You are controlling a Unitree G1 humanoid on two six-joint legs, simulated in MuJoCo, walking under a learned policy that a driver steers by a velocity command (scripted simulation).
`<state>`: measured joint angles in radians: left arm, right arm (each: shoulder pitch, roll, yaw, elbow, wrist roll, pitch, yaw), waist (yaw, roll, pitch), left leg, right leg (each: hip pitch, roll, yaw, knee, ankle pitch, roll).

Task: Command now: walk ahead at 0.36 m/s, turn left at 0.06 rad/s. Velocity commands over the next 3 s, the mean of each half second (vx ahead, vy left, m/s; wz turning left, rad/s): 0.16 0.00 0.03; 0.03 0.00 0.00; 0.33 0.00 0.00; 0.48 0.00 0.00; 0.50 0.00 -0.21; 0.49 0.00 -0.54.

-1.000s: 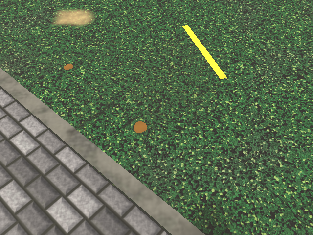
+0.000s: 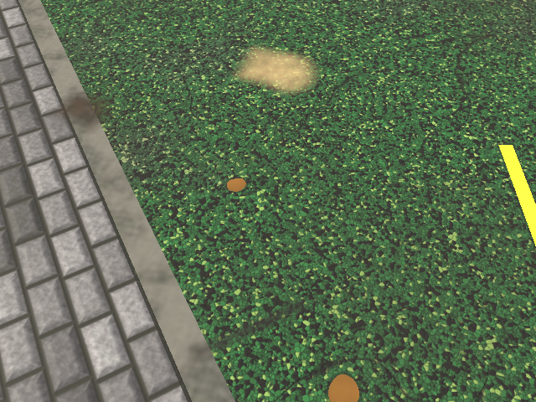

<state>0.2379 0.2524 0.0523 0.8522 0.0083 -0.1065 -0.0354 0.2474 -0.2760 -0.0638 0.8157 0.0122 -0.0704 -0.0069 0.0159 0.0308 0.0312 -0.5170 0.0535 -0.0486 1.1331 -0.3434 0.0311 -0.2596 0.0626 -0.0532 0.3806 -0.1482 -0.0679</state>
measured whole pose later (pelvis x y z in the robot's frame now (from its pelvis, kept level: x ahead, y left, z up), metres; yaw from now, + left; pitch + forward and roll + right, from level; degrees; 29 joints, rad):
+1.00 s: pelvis +0.19 +0.01 -0.01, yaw +0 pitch -1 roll +0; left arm 0.25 0.21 0.02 1.03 0.00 -0.01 0.03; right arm 0.14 -0.23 -0.05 1.03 0.00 0.01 -0.03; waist 0.01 0.00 0.03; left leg -0.29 0.01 -0.01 0.53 -0.23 -0.01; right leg -0.16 -0.02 -0.02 0.53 -0.35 0.01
